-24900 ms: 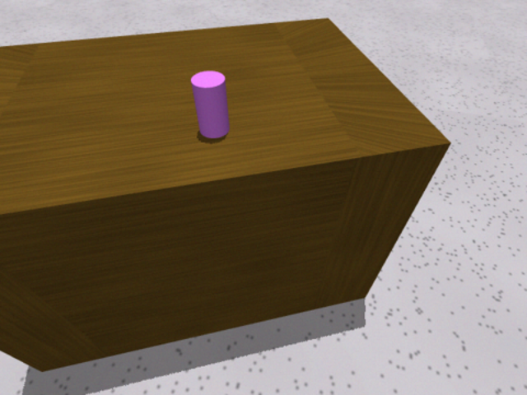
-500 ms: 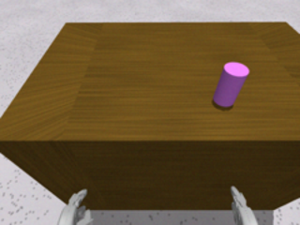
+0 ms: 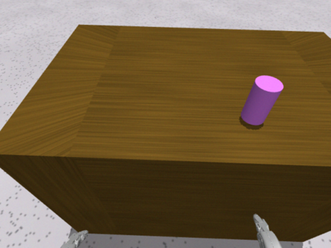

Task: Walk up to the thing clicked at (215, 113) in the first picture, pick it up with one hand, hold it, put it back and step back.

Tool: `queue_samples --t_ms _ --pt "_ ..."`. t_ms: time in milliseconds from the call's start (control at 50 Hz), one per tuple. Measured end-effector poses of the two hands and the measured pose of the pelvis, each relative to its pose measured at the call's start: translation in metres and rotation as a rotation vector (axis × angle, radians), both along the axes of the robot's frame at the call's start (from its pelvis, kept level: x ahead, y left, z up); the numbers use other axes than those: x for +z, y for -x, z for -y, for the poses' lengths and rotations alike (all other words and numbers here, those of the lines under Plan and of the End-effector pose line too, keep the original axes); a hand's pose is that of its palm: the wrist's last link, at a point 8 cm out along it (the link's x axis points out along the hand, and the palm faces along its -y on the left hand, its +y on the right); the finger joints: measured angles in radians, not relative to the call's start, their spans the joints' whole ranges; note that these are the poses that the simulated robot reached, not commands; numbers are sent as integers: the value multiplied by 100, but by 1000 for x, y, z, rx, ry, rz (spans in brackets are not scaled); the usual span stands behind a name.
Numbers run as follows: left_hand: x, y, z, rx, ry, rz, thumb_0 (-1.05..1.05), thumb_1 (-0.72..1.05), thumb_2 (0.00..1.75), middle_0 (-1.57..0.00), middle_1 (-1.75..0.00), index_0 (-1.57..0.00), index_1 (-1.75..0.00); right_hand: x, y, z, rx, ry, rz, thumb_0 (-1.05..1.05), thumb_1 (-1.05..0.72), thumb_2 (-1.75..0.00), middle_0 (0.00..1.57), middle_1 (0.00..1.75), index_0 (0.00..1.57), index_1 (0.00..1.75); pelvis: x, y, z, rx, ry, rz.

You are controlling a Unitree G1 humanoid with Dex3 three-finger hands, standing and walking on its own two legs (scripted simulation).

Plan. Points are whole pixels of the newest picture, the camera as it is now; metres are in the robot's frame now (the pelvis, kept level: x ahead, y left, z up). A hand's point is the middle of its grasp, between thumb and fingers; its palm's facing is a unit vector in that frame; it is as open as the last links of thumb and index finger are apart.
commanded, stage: home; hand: right
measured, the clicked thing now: (260, 101) +0.49 -0.25 +0.09
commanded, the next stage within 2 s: stand in 1.70 s
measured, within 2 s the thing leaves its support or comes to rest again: neither
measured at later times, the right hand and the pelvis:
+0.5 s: hand out of the picture +0.04 -0.27 -0.14, palm faces -0.08 +0.92 -0.38, open 17.5 cm; pelvis -0.02 -0.01 +0.01, yaw +1 degrees
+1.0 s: hand out of the picture +0.05 -0.27 -0.14, palm faces -0.08 +0.93 -0.37, open 17.3 cm; pelvis -0.02 -0.02 +0.01, yaw +1 degrees
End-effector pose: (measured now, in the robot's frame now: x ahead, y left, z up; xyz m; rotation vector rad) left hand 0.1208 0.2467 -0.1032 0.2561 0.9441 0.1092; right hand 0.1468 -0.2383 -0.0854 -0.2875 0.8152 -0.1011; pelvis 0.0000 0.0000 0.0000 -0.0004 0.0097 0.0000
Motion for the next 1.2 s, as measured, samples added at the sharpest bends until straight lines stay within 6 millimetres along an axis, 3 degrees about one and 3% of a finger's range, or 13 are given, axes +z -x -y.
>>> queue_samples --t_ms 220,320,440,680,1200 --pt "-5 47 -50 52 -96 -175 1 91 90 -20 -30 -20 -30 -9 64 68 -68 131 -271 -1 55 -5 6 5 6 5 3 5 3 11 4 38" --pt "-6 72 -55 68 -109 -258 1 91 90 -20 -30 -20 -30 -11 88 79 -90 143 -351 -1 55 -5 6 5 5 5 7 10 5 12 3 49" --pt "-7 92 -50 78 -104 -314 1 91 90 -20 -30 -20 -30 -17 103 80 -93 125 -401 -1 54 -5 6 5 6 5 9 16 9 14 2 59" --pt "-9 104 -37 102 -81 -325 1 90 90 -20 -30 -20 -30 -22 108 74 -80 94 -415 -1 53 -6 6 5 6 6 11 22 15 21 6 64" --pt "-7 87 -41 115 -83 -310 0 91 90 -20 -30 -20 -30 -19 87 73 -78 100 -398 -1 50 -7 6 6 6 6 12 15 13 23 5 54"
